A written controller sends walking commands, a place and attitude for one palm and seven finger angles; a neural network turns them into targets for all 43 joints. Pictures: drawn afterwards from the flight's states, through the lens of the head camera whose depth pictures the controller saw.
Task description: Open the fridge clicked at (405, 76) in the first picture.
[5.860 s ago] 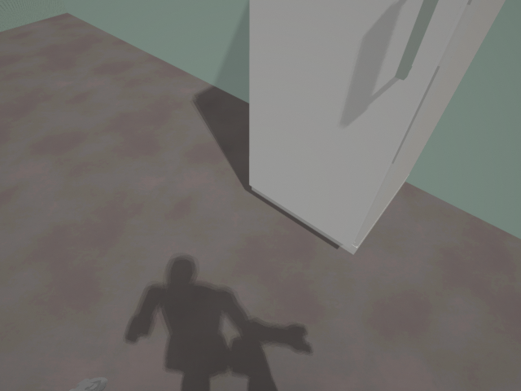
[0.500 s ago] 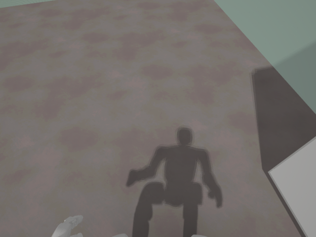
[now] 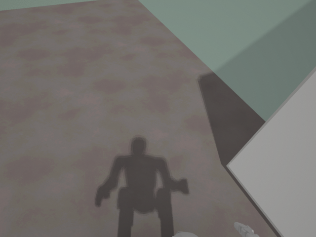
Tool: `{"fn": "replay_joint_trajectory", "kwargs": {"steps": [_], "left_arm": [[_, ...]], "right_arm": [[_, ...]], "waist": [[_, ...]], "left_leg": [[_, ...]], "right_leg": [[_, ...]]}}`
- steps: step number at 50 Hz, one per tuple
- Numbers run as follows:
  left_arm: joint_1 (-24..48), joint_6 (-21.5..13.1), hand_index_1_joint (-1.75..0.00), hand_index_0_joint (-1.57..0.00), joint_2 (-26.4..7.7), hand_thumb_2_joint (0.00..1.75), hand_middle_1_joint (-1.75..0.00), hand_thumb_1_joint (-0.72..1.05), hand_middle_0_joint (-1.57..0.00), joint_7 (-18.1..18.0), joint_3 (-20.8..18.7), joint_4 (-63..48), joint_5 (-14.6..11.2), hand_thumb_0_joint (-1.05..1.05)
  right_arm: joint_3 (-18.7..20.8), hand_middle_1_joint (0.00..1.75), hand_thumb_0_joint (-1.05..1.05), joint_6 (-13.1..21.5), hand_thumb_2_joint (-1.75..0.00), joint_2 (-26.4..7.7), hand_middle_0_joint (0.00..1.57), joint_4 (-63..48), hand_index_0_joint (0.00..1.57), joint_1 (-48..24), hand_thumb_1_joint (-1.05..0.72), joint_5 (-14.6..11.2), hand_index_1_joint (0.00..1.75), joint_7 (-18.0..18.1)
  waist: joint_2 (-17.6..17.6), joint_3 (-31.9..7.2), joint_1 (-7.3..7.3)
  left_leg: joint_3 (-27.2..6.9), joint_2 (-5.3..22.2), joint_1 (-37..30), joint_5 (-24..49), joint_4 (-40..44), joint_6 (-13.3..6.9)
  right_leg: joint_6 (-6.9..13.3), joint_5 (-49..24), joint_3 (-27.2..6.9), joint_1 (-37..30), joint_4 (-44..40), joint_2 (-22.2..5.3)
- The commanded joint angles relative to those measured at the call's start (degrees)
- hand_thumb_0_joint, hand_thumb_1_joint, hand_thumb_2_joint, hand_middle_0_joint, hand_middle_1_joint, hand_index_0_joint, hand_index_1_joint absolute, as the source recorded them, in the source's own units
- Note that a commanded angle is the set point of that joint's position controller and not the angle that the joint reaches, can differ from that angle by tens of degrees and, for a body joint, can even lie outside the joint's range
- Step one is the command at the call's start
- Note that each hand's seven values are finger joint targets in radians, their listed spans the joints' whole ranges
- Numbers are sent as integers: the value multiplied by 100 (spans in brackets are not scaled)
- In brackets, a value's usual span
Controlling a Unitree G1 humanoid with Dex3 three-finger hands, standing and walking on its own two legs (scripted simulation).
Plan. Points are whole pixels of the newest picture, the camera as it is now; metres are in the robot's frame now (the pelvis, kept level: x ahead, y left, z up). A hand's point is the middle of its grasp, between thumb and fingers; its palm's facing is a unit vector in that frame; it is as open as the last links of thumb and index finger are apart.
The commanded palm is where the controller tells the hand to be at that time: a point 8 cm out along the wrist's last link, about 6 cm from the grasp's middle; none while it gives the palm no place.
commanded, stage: turn to face it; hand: right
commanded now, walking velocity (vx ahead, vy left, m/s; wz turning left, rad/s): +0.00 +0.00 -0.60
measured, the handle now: out of the picture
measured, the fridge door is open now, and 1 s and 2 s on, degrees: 0 0 0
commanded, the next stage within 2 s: take the last steps up to it in 1.58 s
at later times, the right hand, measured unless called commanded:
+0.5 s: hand out of the picture -0.01 -0.28 -0.17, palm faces +0.35 +0.90 -0.26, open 7.4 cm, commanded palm none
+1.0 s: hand out of the picture +0.01 -0.23 -0.13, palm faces +0.57 +0.77 -0.29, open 7.4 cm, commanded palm none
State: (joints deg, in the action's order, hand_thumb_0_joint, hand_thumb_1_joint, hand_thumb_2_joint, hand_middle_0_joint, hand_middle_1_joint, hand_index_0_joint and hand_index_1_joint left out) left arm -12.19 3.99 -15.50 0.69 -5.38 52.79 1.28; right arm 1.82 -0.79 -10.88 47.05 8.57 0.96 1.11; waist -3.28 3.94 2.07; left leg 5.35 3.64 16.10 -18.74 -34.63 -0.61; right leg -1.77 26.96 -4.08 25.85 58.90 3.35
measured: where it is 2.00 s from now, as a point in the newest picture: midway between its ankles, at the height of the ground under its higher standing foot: outside the picture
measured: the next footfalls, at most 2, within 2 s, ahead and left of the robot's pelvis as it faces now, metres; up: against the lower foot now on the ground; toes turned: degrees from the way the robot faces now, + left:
right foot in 0.32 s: +0.03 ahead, -0.14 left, +0.00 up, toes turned -20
left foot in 0.84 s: +0.14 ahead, +0.07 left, +0.00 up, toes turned -29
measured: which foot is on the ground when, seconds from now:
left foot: down 0.00-0.32, up 0.34-0.82, down 0.84-1.00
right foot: up 0.00-0.30, down 0.32-0.84, up 0.86-1.00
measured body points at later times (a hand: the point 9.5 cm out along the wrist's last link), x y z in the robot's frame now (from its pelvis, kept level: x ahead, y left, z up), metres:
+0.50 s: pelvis +0.01 -0.05 +0.00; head +0.05 -0.09 +0.45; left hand +0.19 +0.17 -0.11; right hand -0.03 -0.33 -0.15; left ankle +0.03 +0.12 -0.64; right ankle -0.01 -0.13 -0.73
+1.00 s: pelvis +0.03 +0.00 +0.01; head +0.07 +0.02 +0.45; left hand +0.22 +0.19 -0.15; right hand -0.02 -0.27 -0.11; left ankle +0.10 +0.09 -0.73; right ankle -0.06 -0.10 -0.64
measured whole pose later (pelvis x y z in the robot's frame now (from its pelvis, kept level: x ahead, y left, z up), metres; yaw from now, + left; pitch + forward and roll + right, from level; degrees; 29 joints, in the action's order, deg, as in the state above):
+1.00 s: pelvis +0.03 +0.00 +0.01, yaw -37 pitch -1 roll -1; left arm -13.9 4.6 -15.9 1.4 -5.8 53.9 1.5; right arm 1.4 -1.1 -10.2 48.1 9.9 0.9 1.4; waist -3.6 3.5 2.6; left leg 6.7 4.3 13.1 -16.3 -30.8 0.0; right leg -3.0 22.0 -2.5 29.1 67.2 1.7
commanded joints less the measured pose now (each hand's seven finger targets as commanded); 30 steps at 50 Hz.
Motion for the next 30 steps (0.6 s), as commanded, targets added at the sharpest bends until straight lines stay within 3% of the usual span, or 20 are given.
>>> {"fn": "replay_joint_trajectory", "kwargs": {"steps": [1,3,7,12,14,15,16,17,18,20,21,23,26,30], "left_arm": [[80,-93,-30,-20,-400,90,-30,90,-20,104,-92,-423,11,0],[227,-75,-30,-20,-346,90,-30,90,-20,119,-58,-429,-4,0],[647,-58,-30,-20,-277,90,-30,90,-20,132,-8,-511,-28,0],[684,-163,-30,-20,-263,90,-30,90,-20,129,79,-584,-66,0],[372,-219,-30,-20,-358,90,-30,90,-20,112,56,-538,-38,0],[-11,-266,-30,-20,-600,90,-30,90,-20,114,-18,-466,-20,0],[-388,-328,-30,-20,-1302,90,-30,90,-20,83,-182,-443,20,0],[-804,-300,-30,-20,-1637,90,-30,90,-20,35,-240,-330,-53,0],[-950,-331,-30,-20,-1490,90,-30,90,-20,-62,-223,-180,-62,0],[-329,-338,-30,-20,-1139,90,-30,90,-20,-137,-112,-374,-24,0],[-48,-359,-30,-20,-988,90,-30,90,-20,-133,-54,-448,-18,0],[124,-400,-30,-20,-918,90,-30,90,-20,-125,-16,-517,-29,0],[97,-401,-30,-20,-887,90,-30,90,-20,-117,-31,-488,-40,0],[-125,-369,-30,-20,-921,90,-30,90,-20,-112,-86,-442,-22,0]], "right_arm": [[267,30,0,162,-90,-1041,20,-357,20,33,-90,26,30,76],[277,30,0,166,-90,-1076,20,-254,20,285,-90,40,30,87],[323,30,0,118,-90,-1225,20,-60,20,629,-90,65,30,73],[432,30,0,52,-90,-1456,20,25,20,609,-90,87,30,55],[452,30,0,17,-90,-1487,20,59,20,628,-90,44,30,28],[454,30,0,-11,-90,-1427,20,39,20,610,-90,-6,30,7],[422,30,0,-34,-90,-1078,20,-140,20,692,-90,-48,30,-44],[267,30,0,-49,-90,-855,20,-412,20,270,-90,-9,30,-35],[298,30,0,-119,-90,-892,20,-336,20,47,-90,2,30,40],[349,30,0,-94,-90,-931,20,-179,20,-59,-90,-29,30,1],[368,30,0,-91,-90,-936,20,-77,20,79,-90,-12,30,-31],[377,30,0,-95,-90,-935,20,21,20,282,-90,-7,30,-64],[369,30,0,-119,-90,-951,20,12,20,286,-90,-3,30,-46],[336,30,0,-99,-90,-902,20,-147,20,-25,-90,-17,30,-26]], "waist": [[1410,-268,-71],[1404,-370,-179],[1477,-351,-375],[1632,-576,-400],[1393,-760,-234],[900,-973,-2],[-866,-1228,184],[-1419,-1182,363],[-1251,-1357,436],[-711,-870,191],[-440,-760,12],[-401,-807,-114],[-367,-736,-126],[-338,-694,-4]], "left_leg": [[-714,1460,-655,2086,1528,-491],[-437,1465,-970,2659,1422,-502],[-143,1609,-1131,2829,1364,-551],[164,1826,-1181,3007,853,-517],[467,1706,-1006,2888,273,-243],[600,1605,-410,2449,-548,0],[780,840,1136,40,-1928,465],[283,445,1912,-2095,-2810,632],[-305,474,1995,-1879,-3244,580],[-473,485,1982,-1055,-3521,603],[-459,458,1827,-671,-3513,615],[-467,410,1583,-351,-3345,654],[-511,330,1563,-173,-3048,718],[-570,205,1590,-337,-2427,734]], "right_leg": [[-217,-507,203,779,1216,-469],[-286,-462,371,713,791,-499],[-298,-308,674,490,-71,-542],[-137,-295,1020,-241,-1617,-563],[-54,-1065,1196,-943,-2662,-448],[61,-1866,960,-1859,-3371,-579],[698,-3653,-985,-2958,-3604,-1946],[1266,-5394,-1786,-3058,-3673,-2736],[1251,-5478,-1734,-2998,-3589,-2663],[1189,-4807,-1232,-2389,-3608,-2141],[1038,-4690,-930,-2199,-3646,-1852],[960,-4447,-723,-2032,-3765,-1629],[1026,-4086,-845,-2021,-3884,-1561],[1161,-3867,-1278,-2142,-3846,-1567]]}}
